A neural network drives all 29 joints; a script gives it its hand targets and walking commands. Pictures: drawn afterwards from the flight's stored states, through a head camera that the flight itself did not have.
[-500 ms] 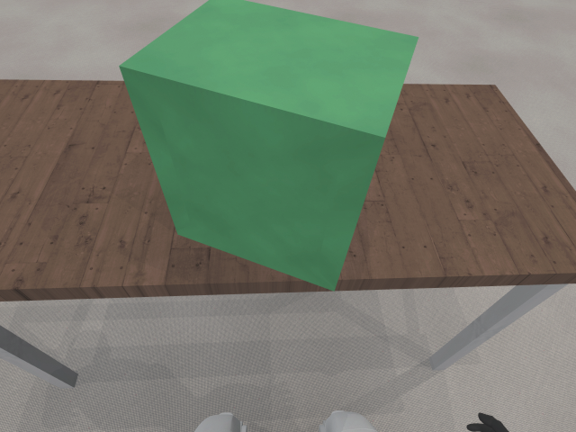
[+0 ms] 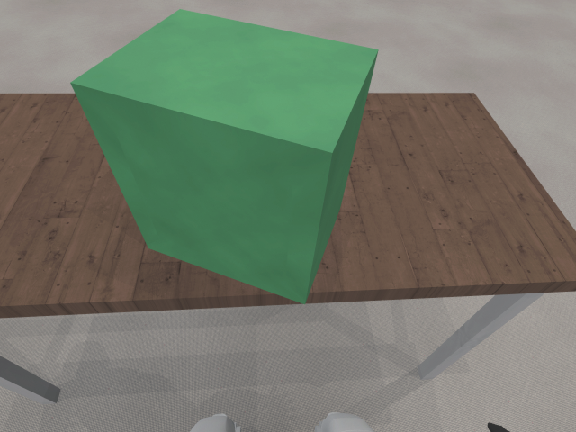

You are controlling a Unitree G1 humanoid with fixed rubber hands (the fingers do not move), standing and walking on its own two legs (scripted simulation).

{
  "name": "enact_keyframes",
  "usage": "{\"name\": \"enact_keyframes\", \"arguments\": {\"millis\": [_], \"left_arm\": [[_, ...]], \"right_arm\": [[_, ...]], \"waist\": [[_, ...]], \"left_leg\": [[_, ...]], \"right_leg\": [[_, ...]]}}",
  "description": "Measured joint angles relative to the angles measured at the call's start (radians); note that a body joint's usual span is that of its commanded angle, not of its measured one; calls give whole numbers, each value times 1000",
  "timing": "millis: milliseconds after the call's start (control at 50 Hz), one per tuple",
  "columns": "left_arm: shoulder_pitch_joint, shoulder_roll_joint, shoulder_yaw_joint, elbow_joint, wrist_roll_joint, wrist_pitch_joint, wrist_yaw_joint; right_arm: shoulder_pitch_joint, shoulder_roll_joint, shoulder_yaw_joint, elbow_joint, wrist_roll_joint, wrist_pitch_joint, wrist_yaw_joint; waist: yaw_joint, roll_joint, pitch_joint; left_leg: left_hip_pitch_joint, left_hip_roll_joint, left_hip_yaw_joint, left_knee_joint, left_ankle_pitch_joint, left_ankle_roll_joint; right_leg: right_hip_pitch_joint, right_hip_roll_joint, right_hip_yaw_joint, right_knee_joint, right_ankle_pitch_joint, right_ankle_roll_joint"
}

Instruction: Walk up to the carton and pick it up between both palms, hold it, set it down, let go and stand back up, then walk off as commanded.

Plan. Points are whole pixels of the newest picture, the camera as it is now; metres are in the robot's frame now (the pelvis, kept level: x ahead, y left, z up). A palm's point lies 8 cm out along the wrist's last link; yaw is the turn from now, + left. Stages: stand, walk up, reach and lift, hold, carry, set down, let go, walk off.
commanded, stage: walk up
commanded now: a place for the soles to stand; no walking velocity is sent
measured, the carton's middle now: (245, 164) +0.45 +0.05 +0.13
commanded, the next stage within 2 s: reach and lift in 0.72 s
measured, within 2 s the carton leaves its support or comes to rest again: neither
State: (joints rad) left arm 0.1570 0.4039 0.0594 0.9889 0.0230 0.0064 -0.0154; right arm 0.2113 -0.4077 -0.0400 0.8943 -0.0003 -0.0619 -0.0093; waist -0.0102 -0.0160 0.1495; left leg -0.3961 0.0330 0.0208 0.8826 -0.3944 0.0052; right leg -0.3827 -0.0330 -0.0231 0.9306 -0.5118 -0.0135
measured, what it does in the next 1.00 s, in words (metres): stands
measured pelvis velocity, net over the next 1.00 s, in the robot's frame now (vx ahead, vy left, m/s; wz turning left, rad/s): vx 0.00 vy -0.02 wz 0.01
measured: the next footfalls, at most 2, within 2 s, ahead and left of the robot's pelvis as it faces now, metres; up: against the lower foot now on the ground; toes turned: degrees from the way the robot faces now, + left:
none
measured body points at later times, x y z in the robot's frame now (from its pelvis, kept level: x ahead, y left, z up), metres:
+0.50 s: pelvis +0.02 -0.02 +0.00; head +0.05 -0.02 +0.45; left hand +0.11 +0.31 -0.11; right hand +0.11 -0.34 -0.11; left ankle +0.05 +0.13 -0.69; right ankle +0.04 -0.13 -0.69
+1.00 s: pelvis +0.00 -0.02 +0.00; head +0.05 -0.01 +0.44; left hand +0.20 +0.27 -0.08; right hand +0.15 -0.33 -0.10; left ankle +0.05 +0.13 -0.69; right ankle +0.04 -0.13 -0.69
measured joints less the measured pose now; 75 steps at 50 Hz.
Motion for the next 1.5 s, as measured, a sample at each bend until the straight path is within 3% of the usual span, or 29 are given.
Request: {"name": "enact_keyframes", "arguments": {"millis": [40,100,220,280,520,580,740,840,900,960,1040,1140,1280,1380,1500], "left_arm": [[-6,7,0,-5,0,-9,0],[-7,10,0,-8,0,-31,0],[1,-2,0,-2,0,-39,0],[1,-2,0,-4,0,-38,0],[-14,-1,0,-9,-1,-42,0],[-14,-2,0,-9,-1,-40,0],[-26,-2,0,-8,-1,-37,0],[-57,-8,-11,-221,-1,300,31],[-99,-19,-11,-336,-1,394,32],[-130,-26,-11,-432,-1,418,28],[-143,-26,0,-515,4,419,9],[-118,-24,39,-534,6,420,-12],[-16,-19,48,-599,6,428,-16],[37,-20,45,-657,-4,427,-12],[43,-21,45,-673,-20,369,-11]], "right_arm": [[2,0,7,0,0,4,0],[1,0,8,0,0,12,2],[-6,0,8,0,0,19,2],[-6,0,8,-1,0,15,3],[-13,0,16,0,0,13,-1],[-13,2,17,-1,0,9,1],[-14,3,21,0,0,12,5],[-120,44,-100,134,-65,-106,58],[-163,56,-104,135,-66,-132,64],[-185,65,-102,131,-66,-154,50],[-185,74,-86,107,-66,-161,7],[-139,101,-41,14,-64,-157,-34],[-67,139,-26,-98,-63,-119,-47],[-22,152,-30,-187,-63,-76,-32],[24,153,-34,-330,-61,-33,-24]], "waist": [[0,-7,-2],[0,-15,-5],[0,-7,-6],[0,1,-6],[0,0,-6],[0,0,-6],[0,-10,-10],[0,-12,1],[0,-13,17],[0,-16,17],[0,-29,17],[0,-64,16],[0,-84,16],[0,-59,17],[0,20,17]], "left_leg": [[6,6,0,0,-7,0],[3,10,-8,0,-8,-1],[-3,7,-15,6,-88,-1],[1,6,-14,-17,12,-5],[-3,2,-18,-7,-53,-15],[-2,2,-16,-18,10,-17],[-3,2,-20,-18,-4,-19],[-48,3,-21,9,-5,-21],[-51,3,-21,14,-3,-21],[-50,3,-21,14,-1,-21],[-41,3,-17,11,0,-21],[16,3,-2,-23,7,-21],[104,2,3,-100,43,-22],[127,3,6,-137,70,-14],[114,9,13,-139,85,16]], "right_leg": [[0,0,4,-11,-3,0],[0,0,-7,-30,94,0],[0,0,-12,-40,76,-2],[0,0,-10,-39,72,-2],[0,-4,-14,-42,69,-2],[0,-5,-12,-41,70,-2],[0,-5,-15,-43,73,-2],[-49,-5,-15,-8,72,-2],[-53,-5,-15,1,72,-2],[-53,-5,-15,2,72,-2],[-48,-5,-11,2,72,-1],[1,-4,2,-25,80,4],[99,-4,4,-127,131,14],[139,-1,5,-203,179,15],[147,7,10,-257,226,15]]}}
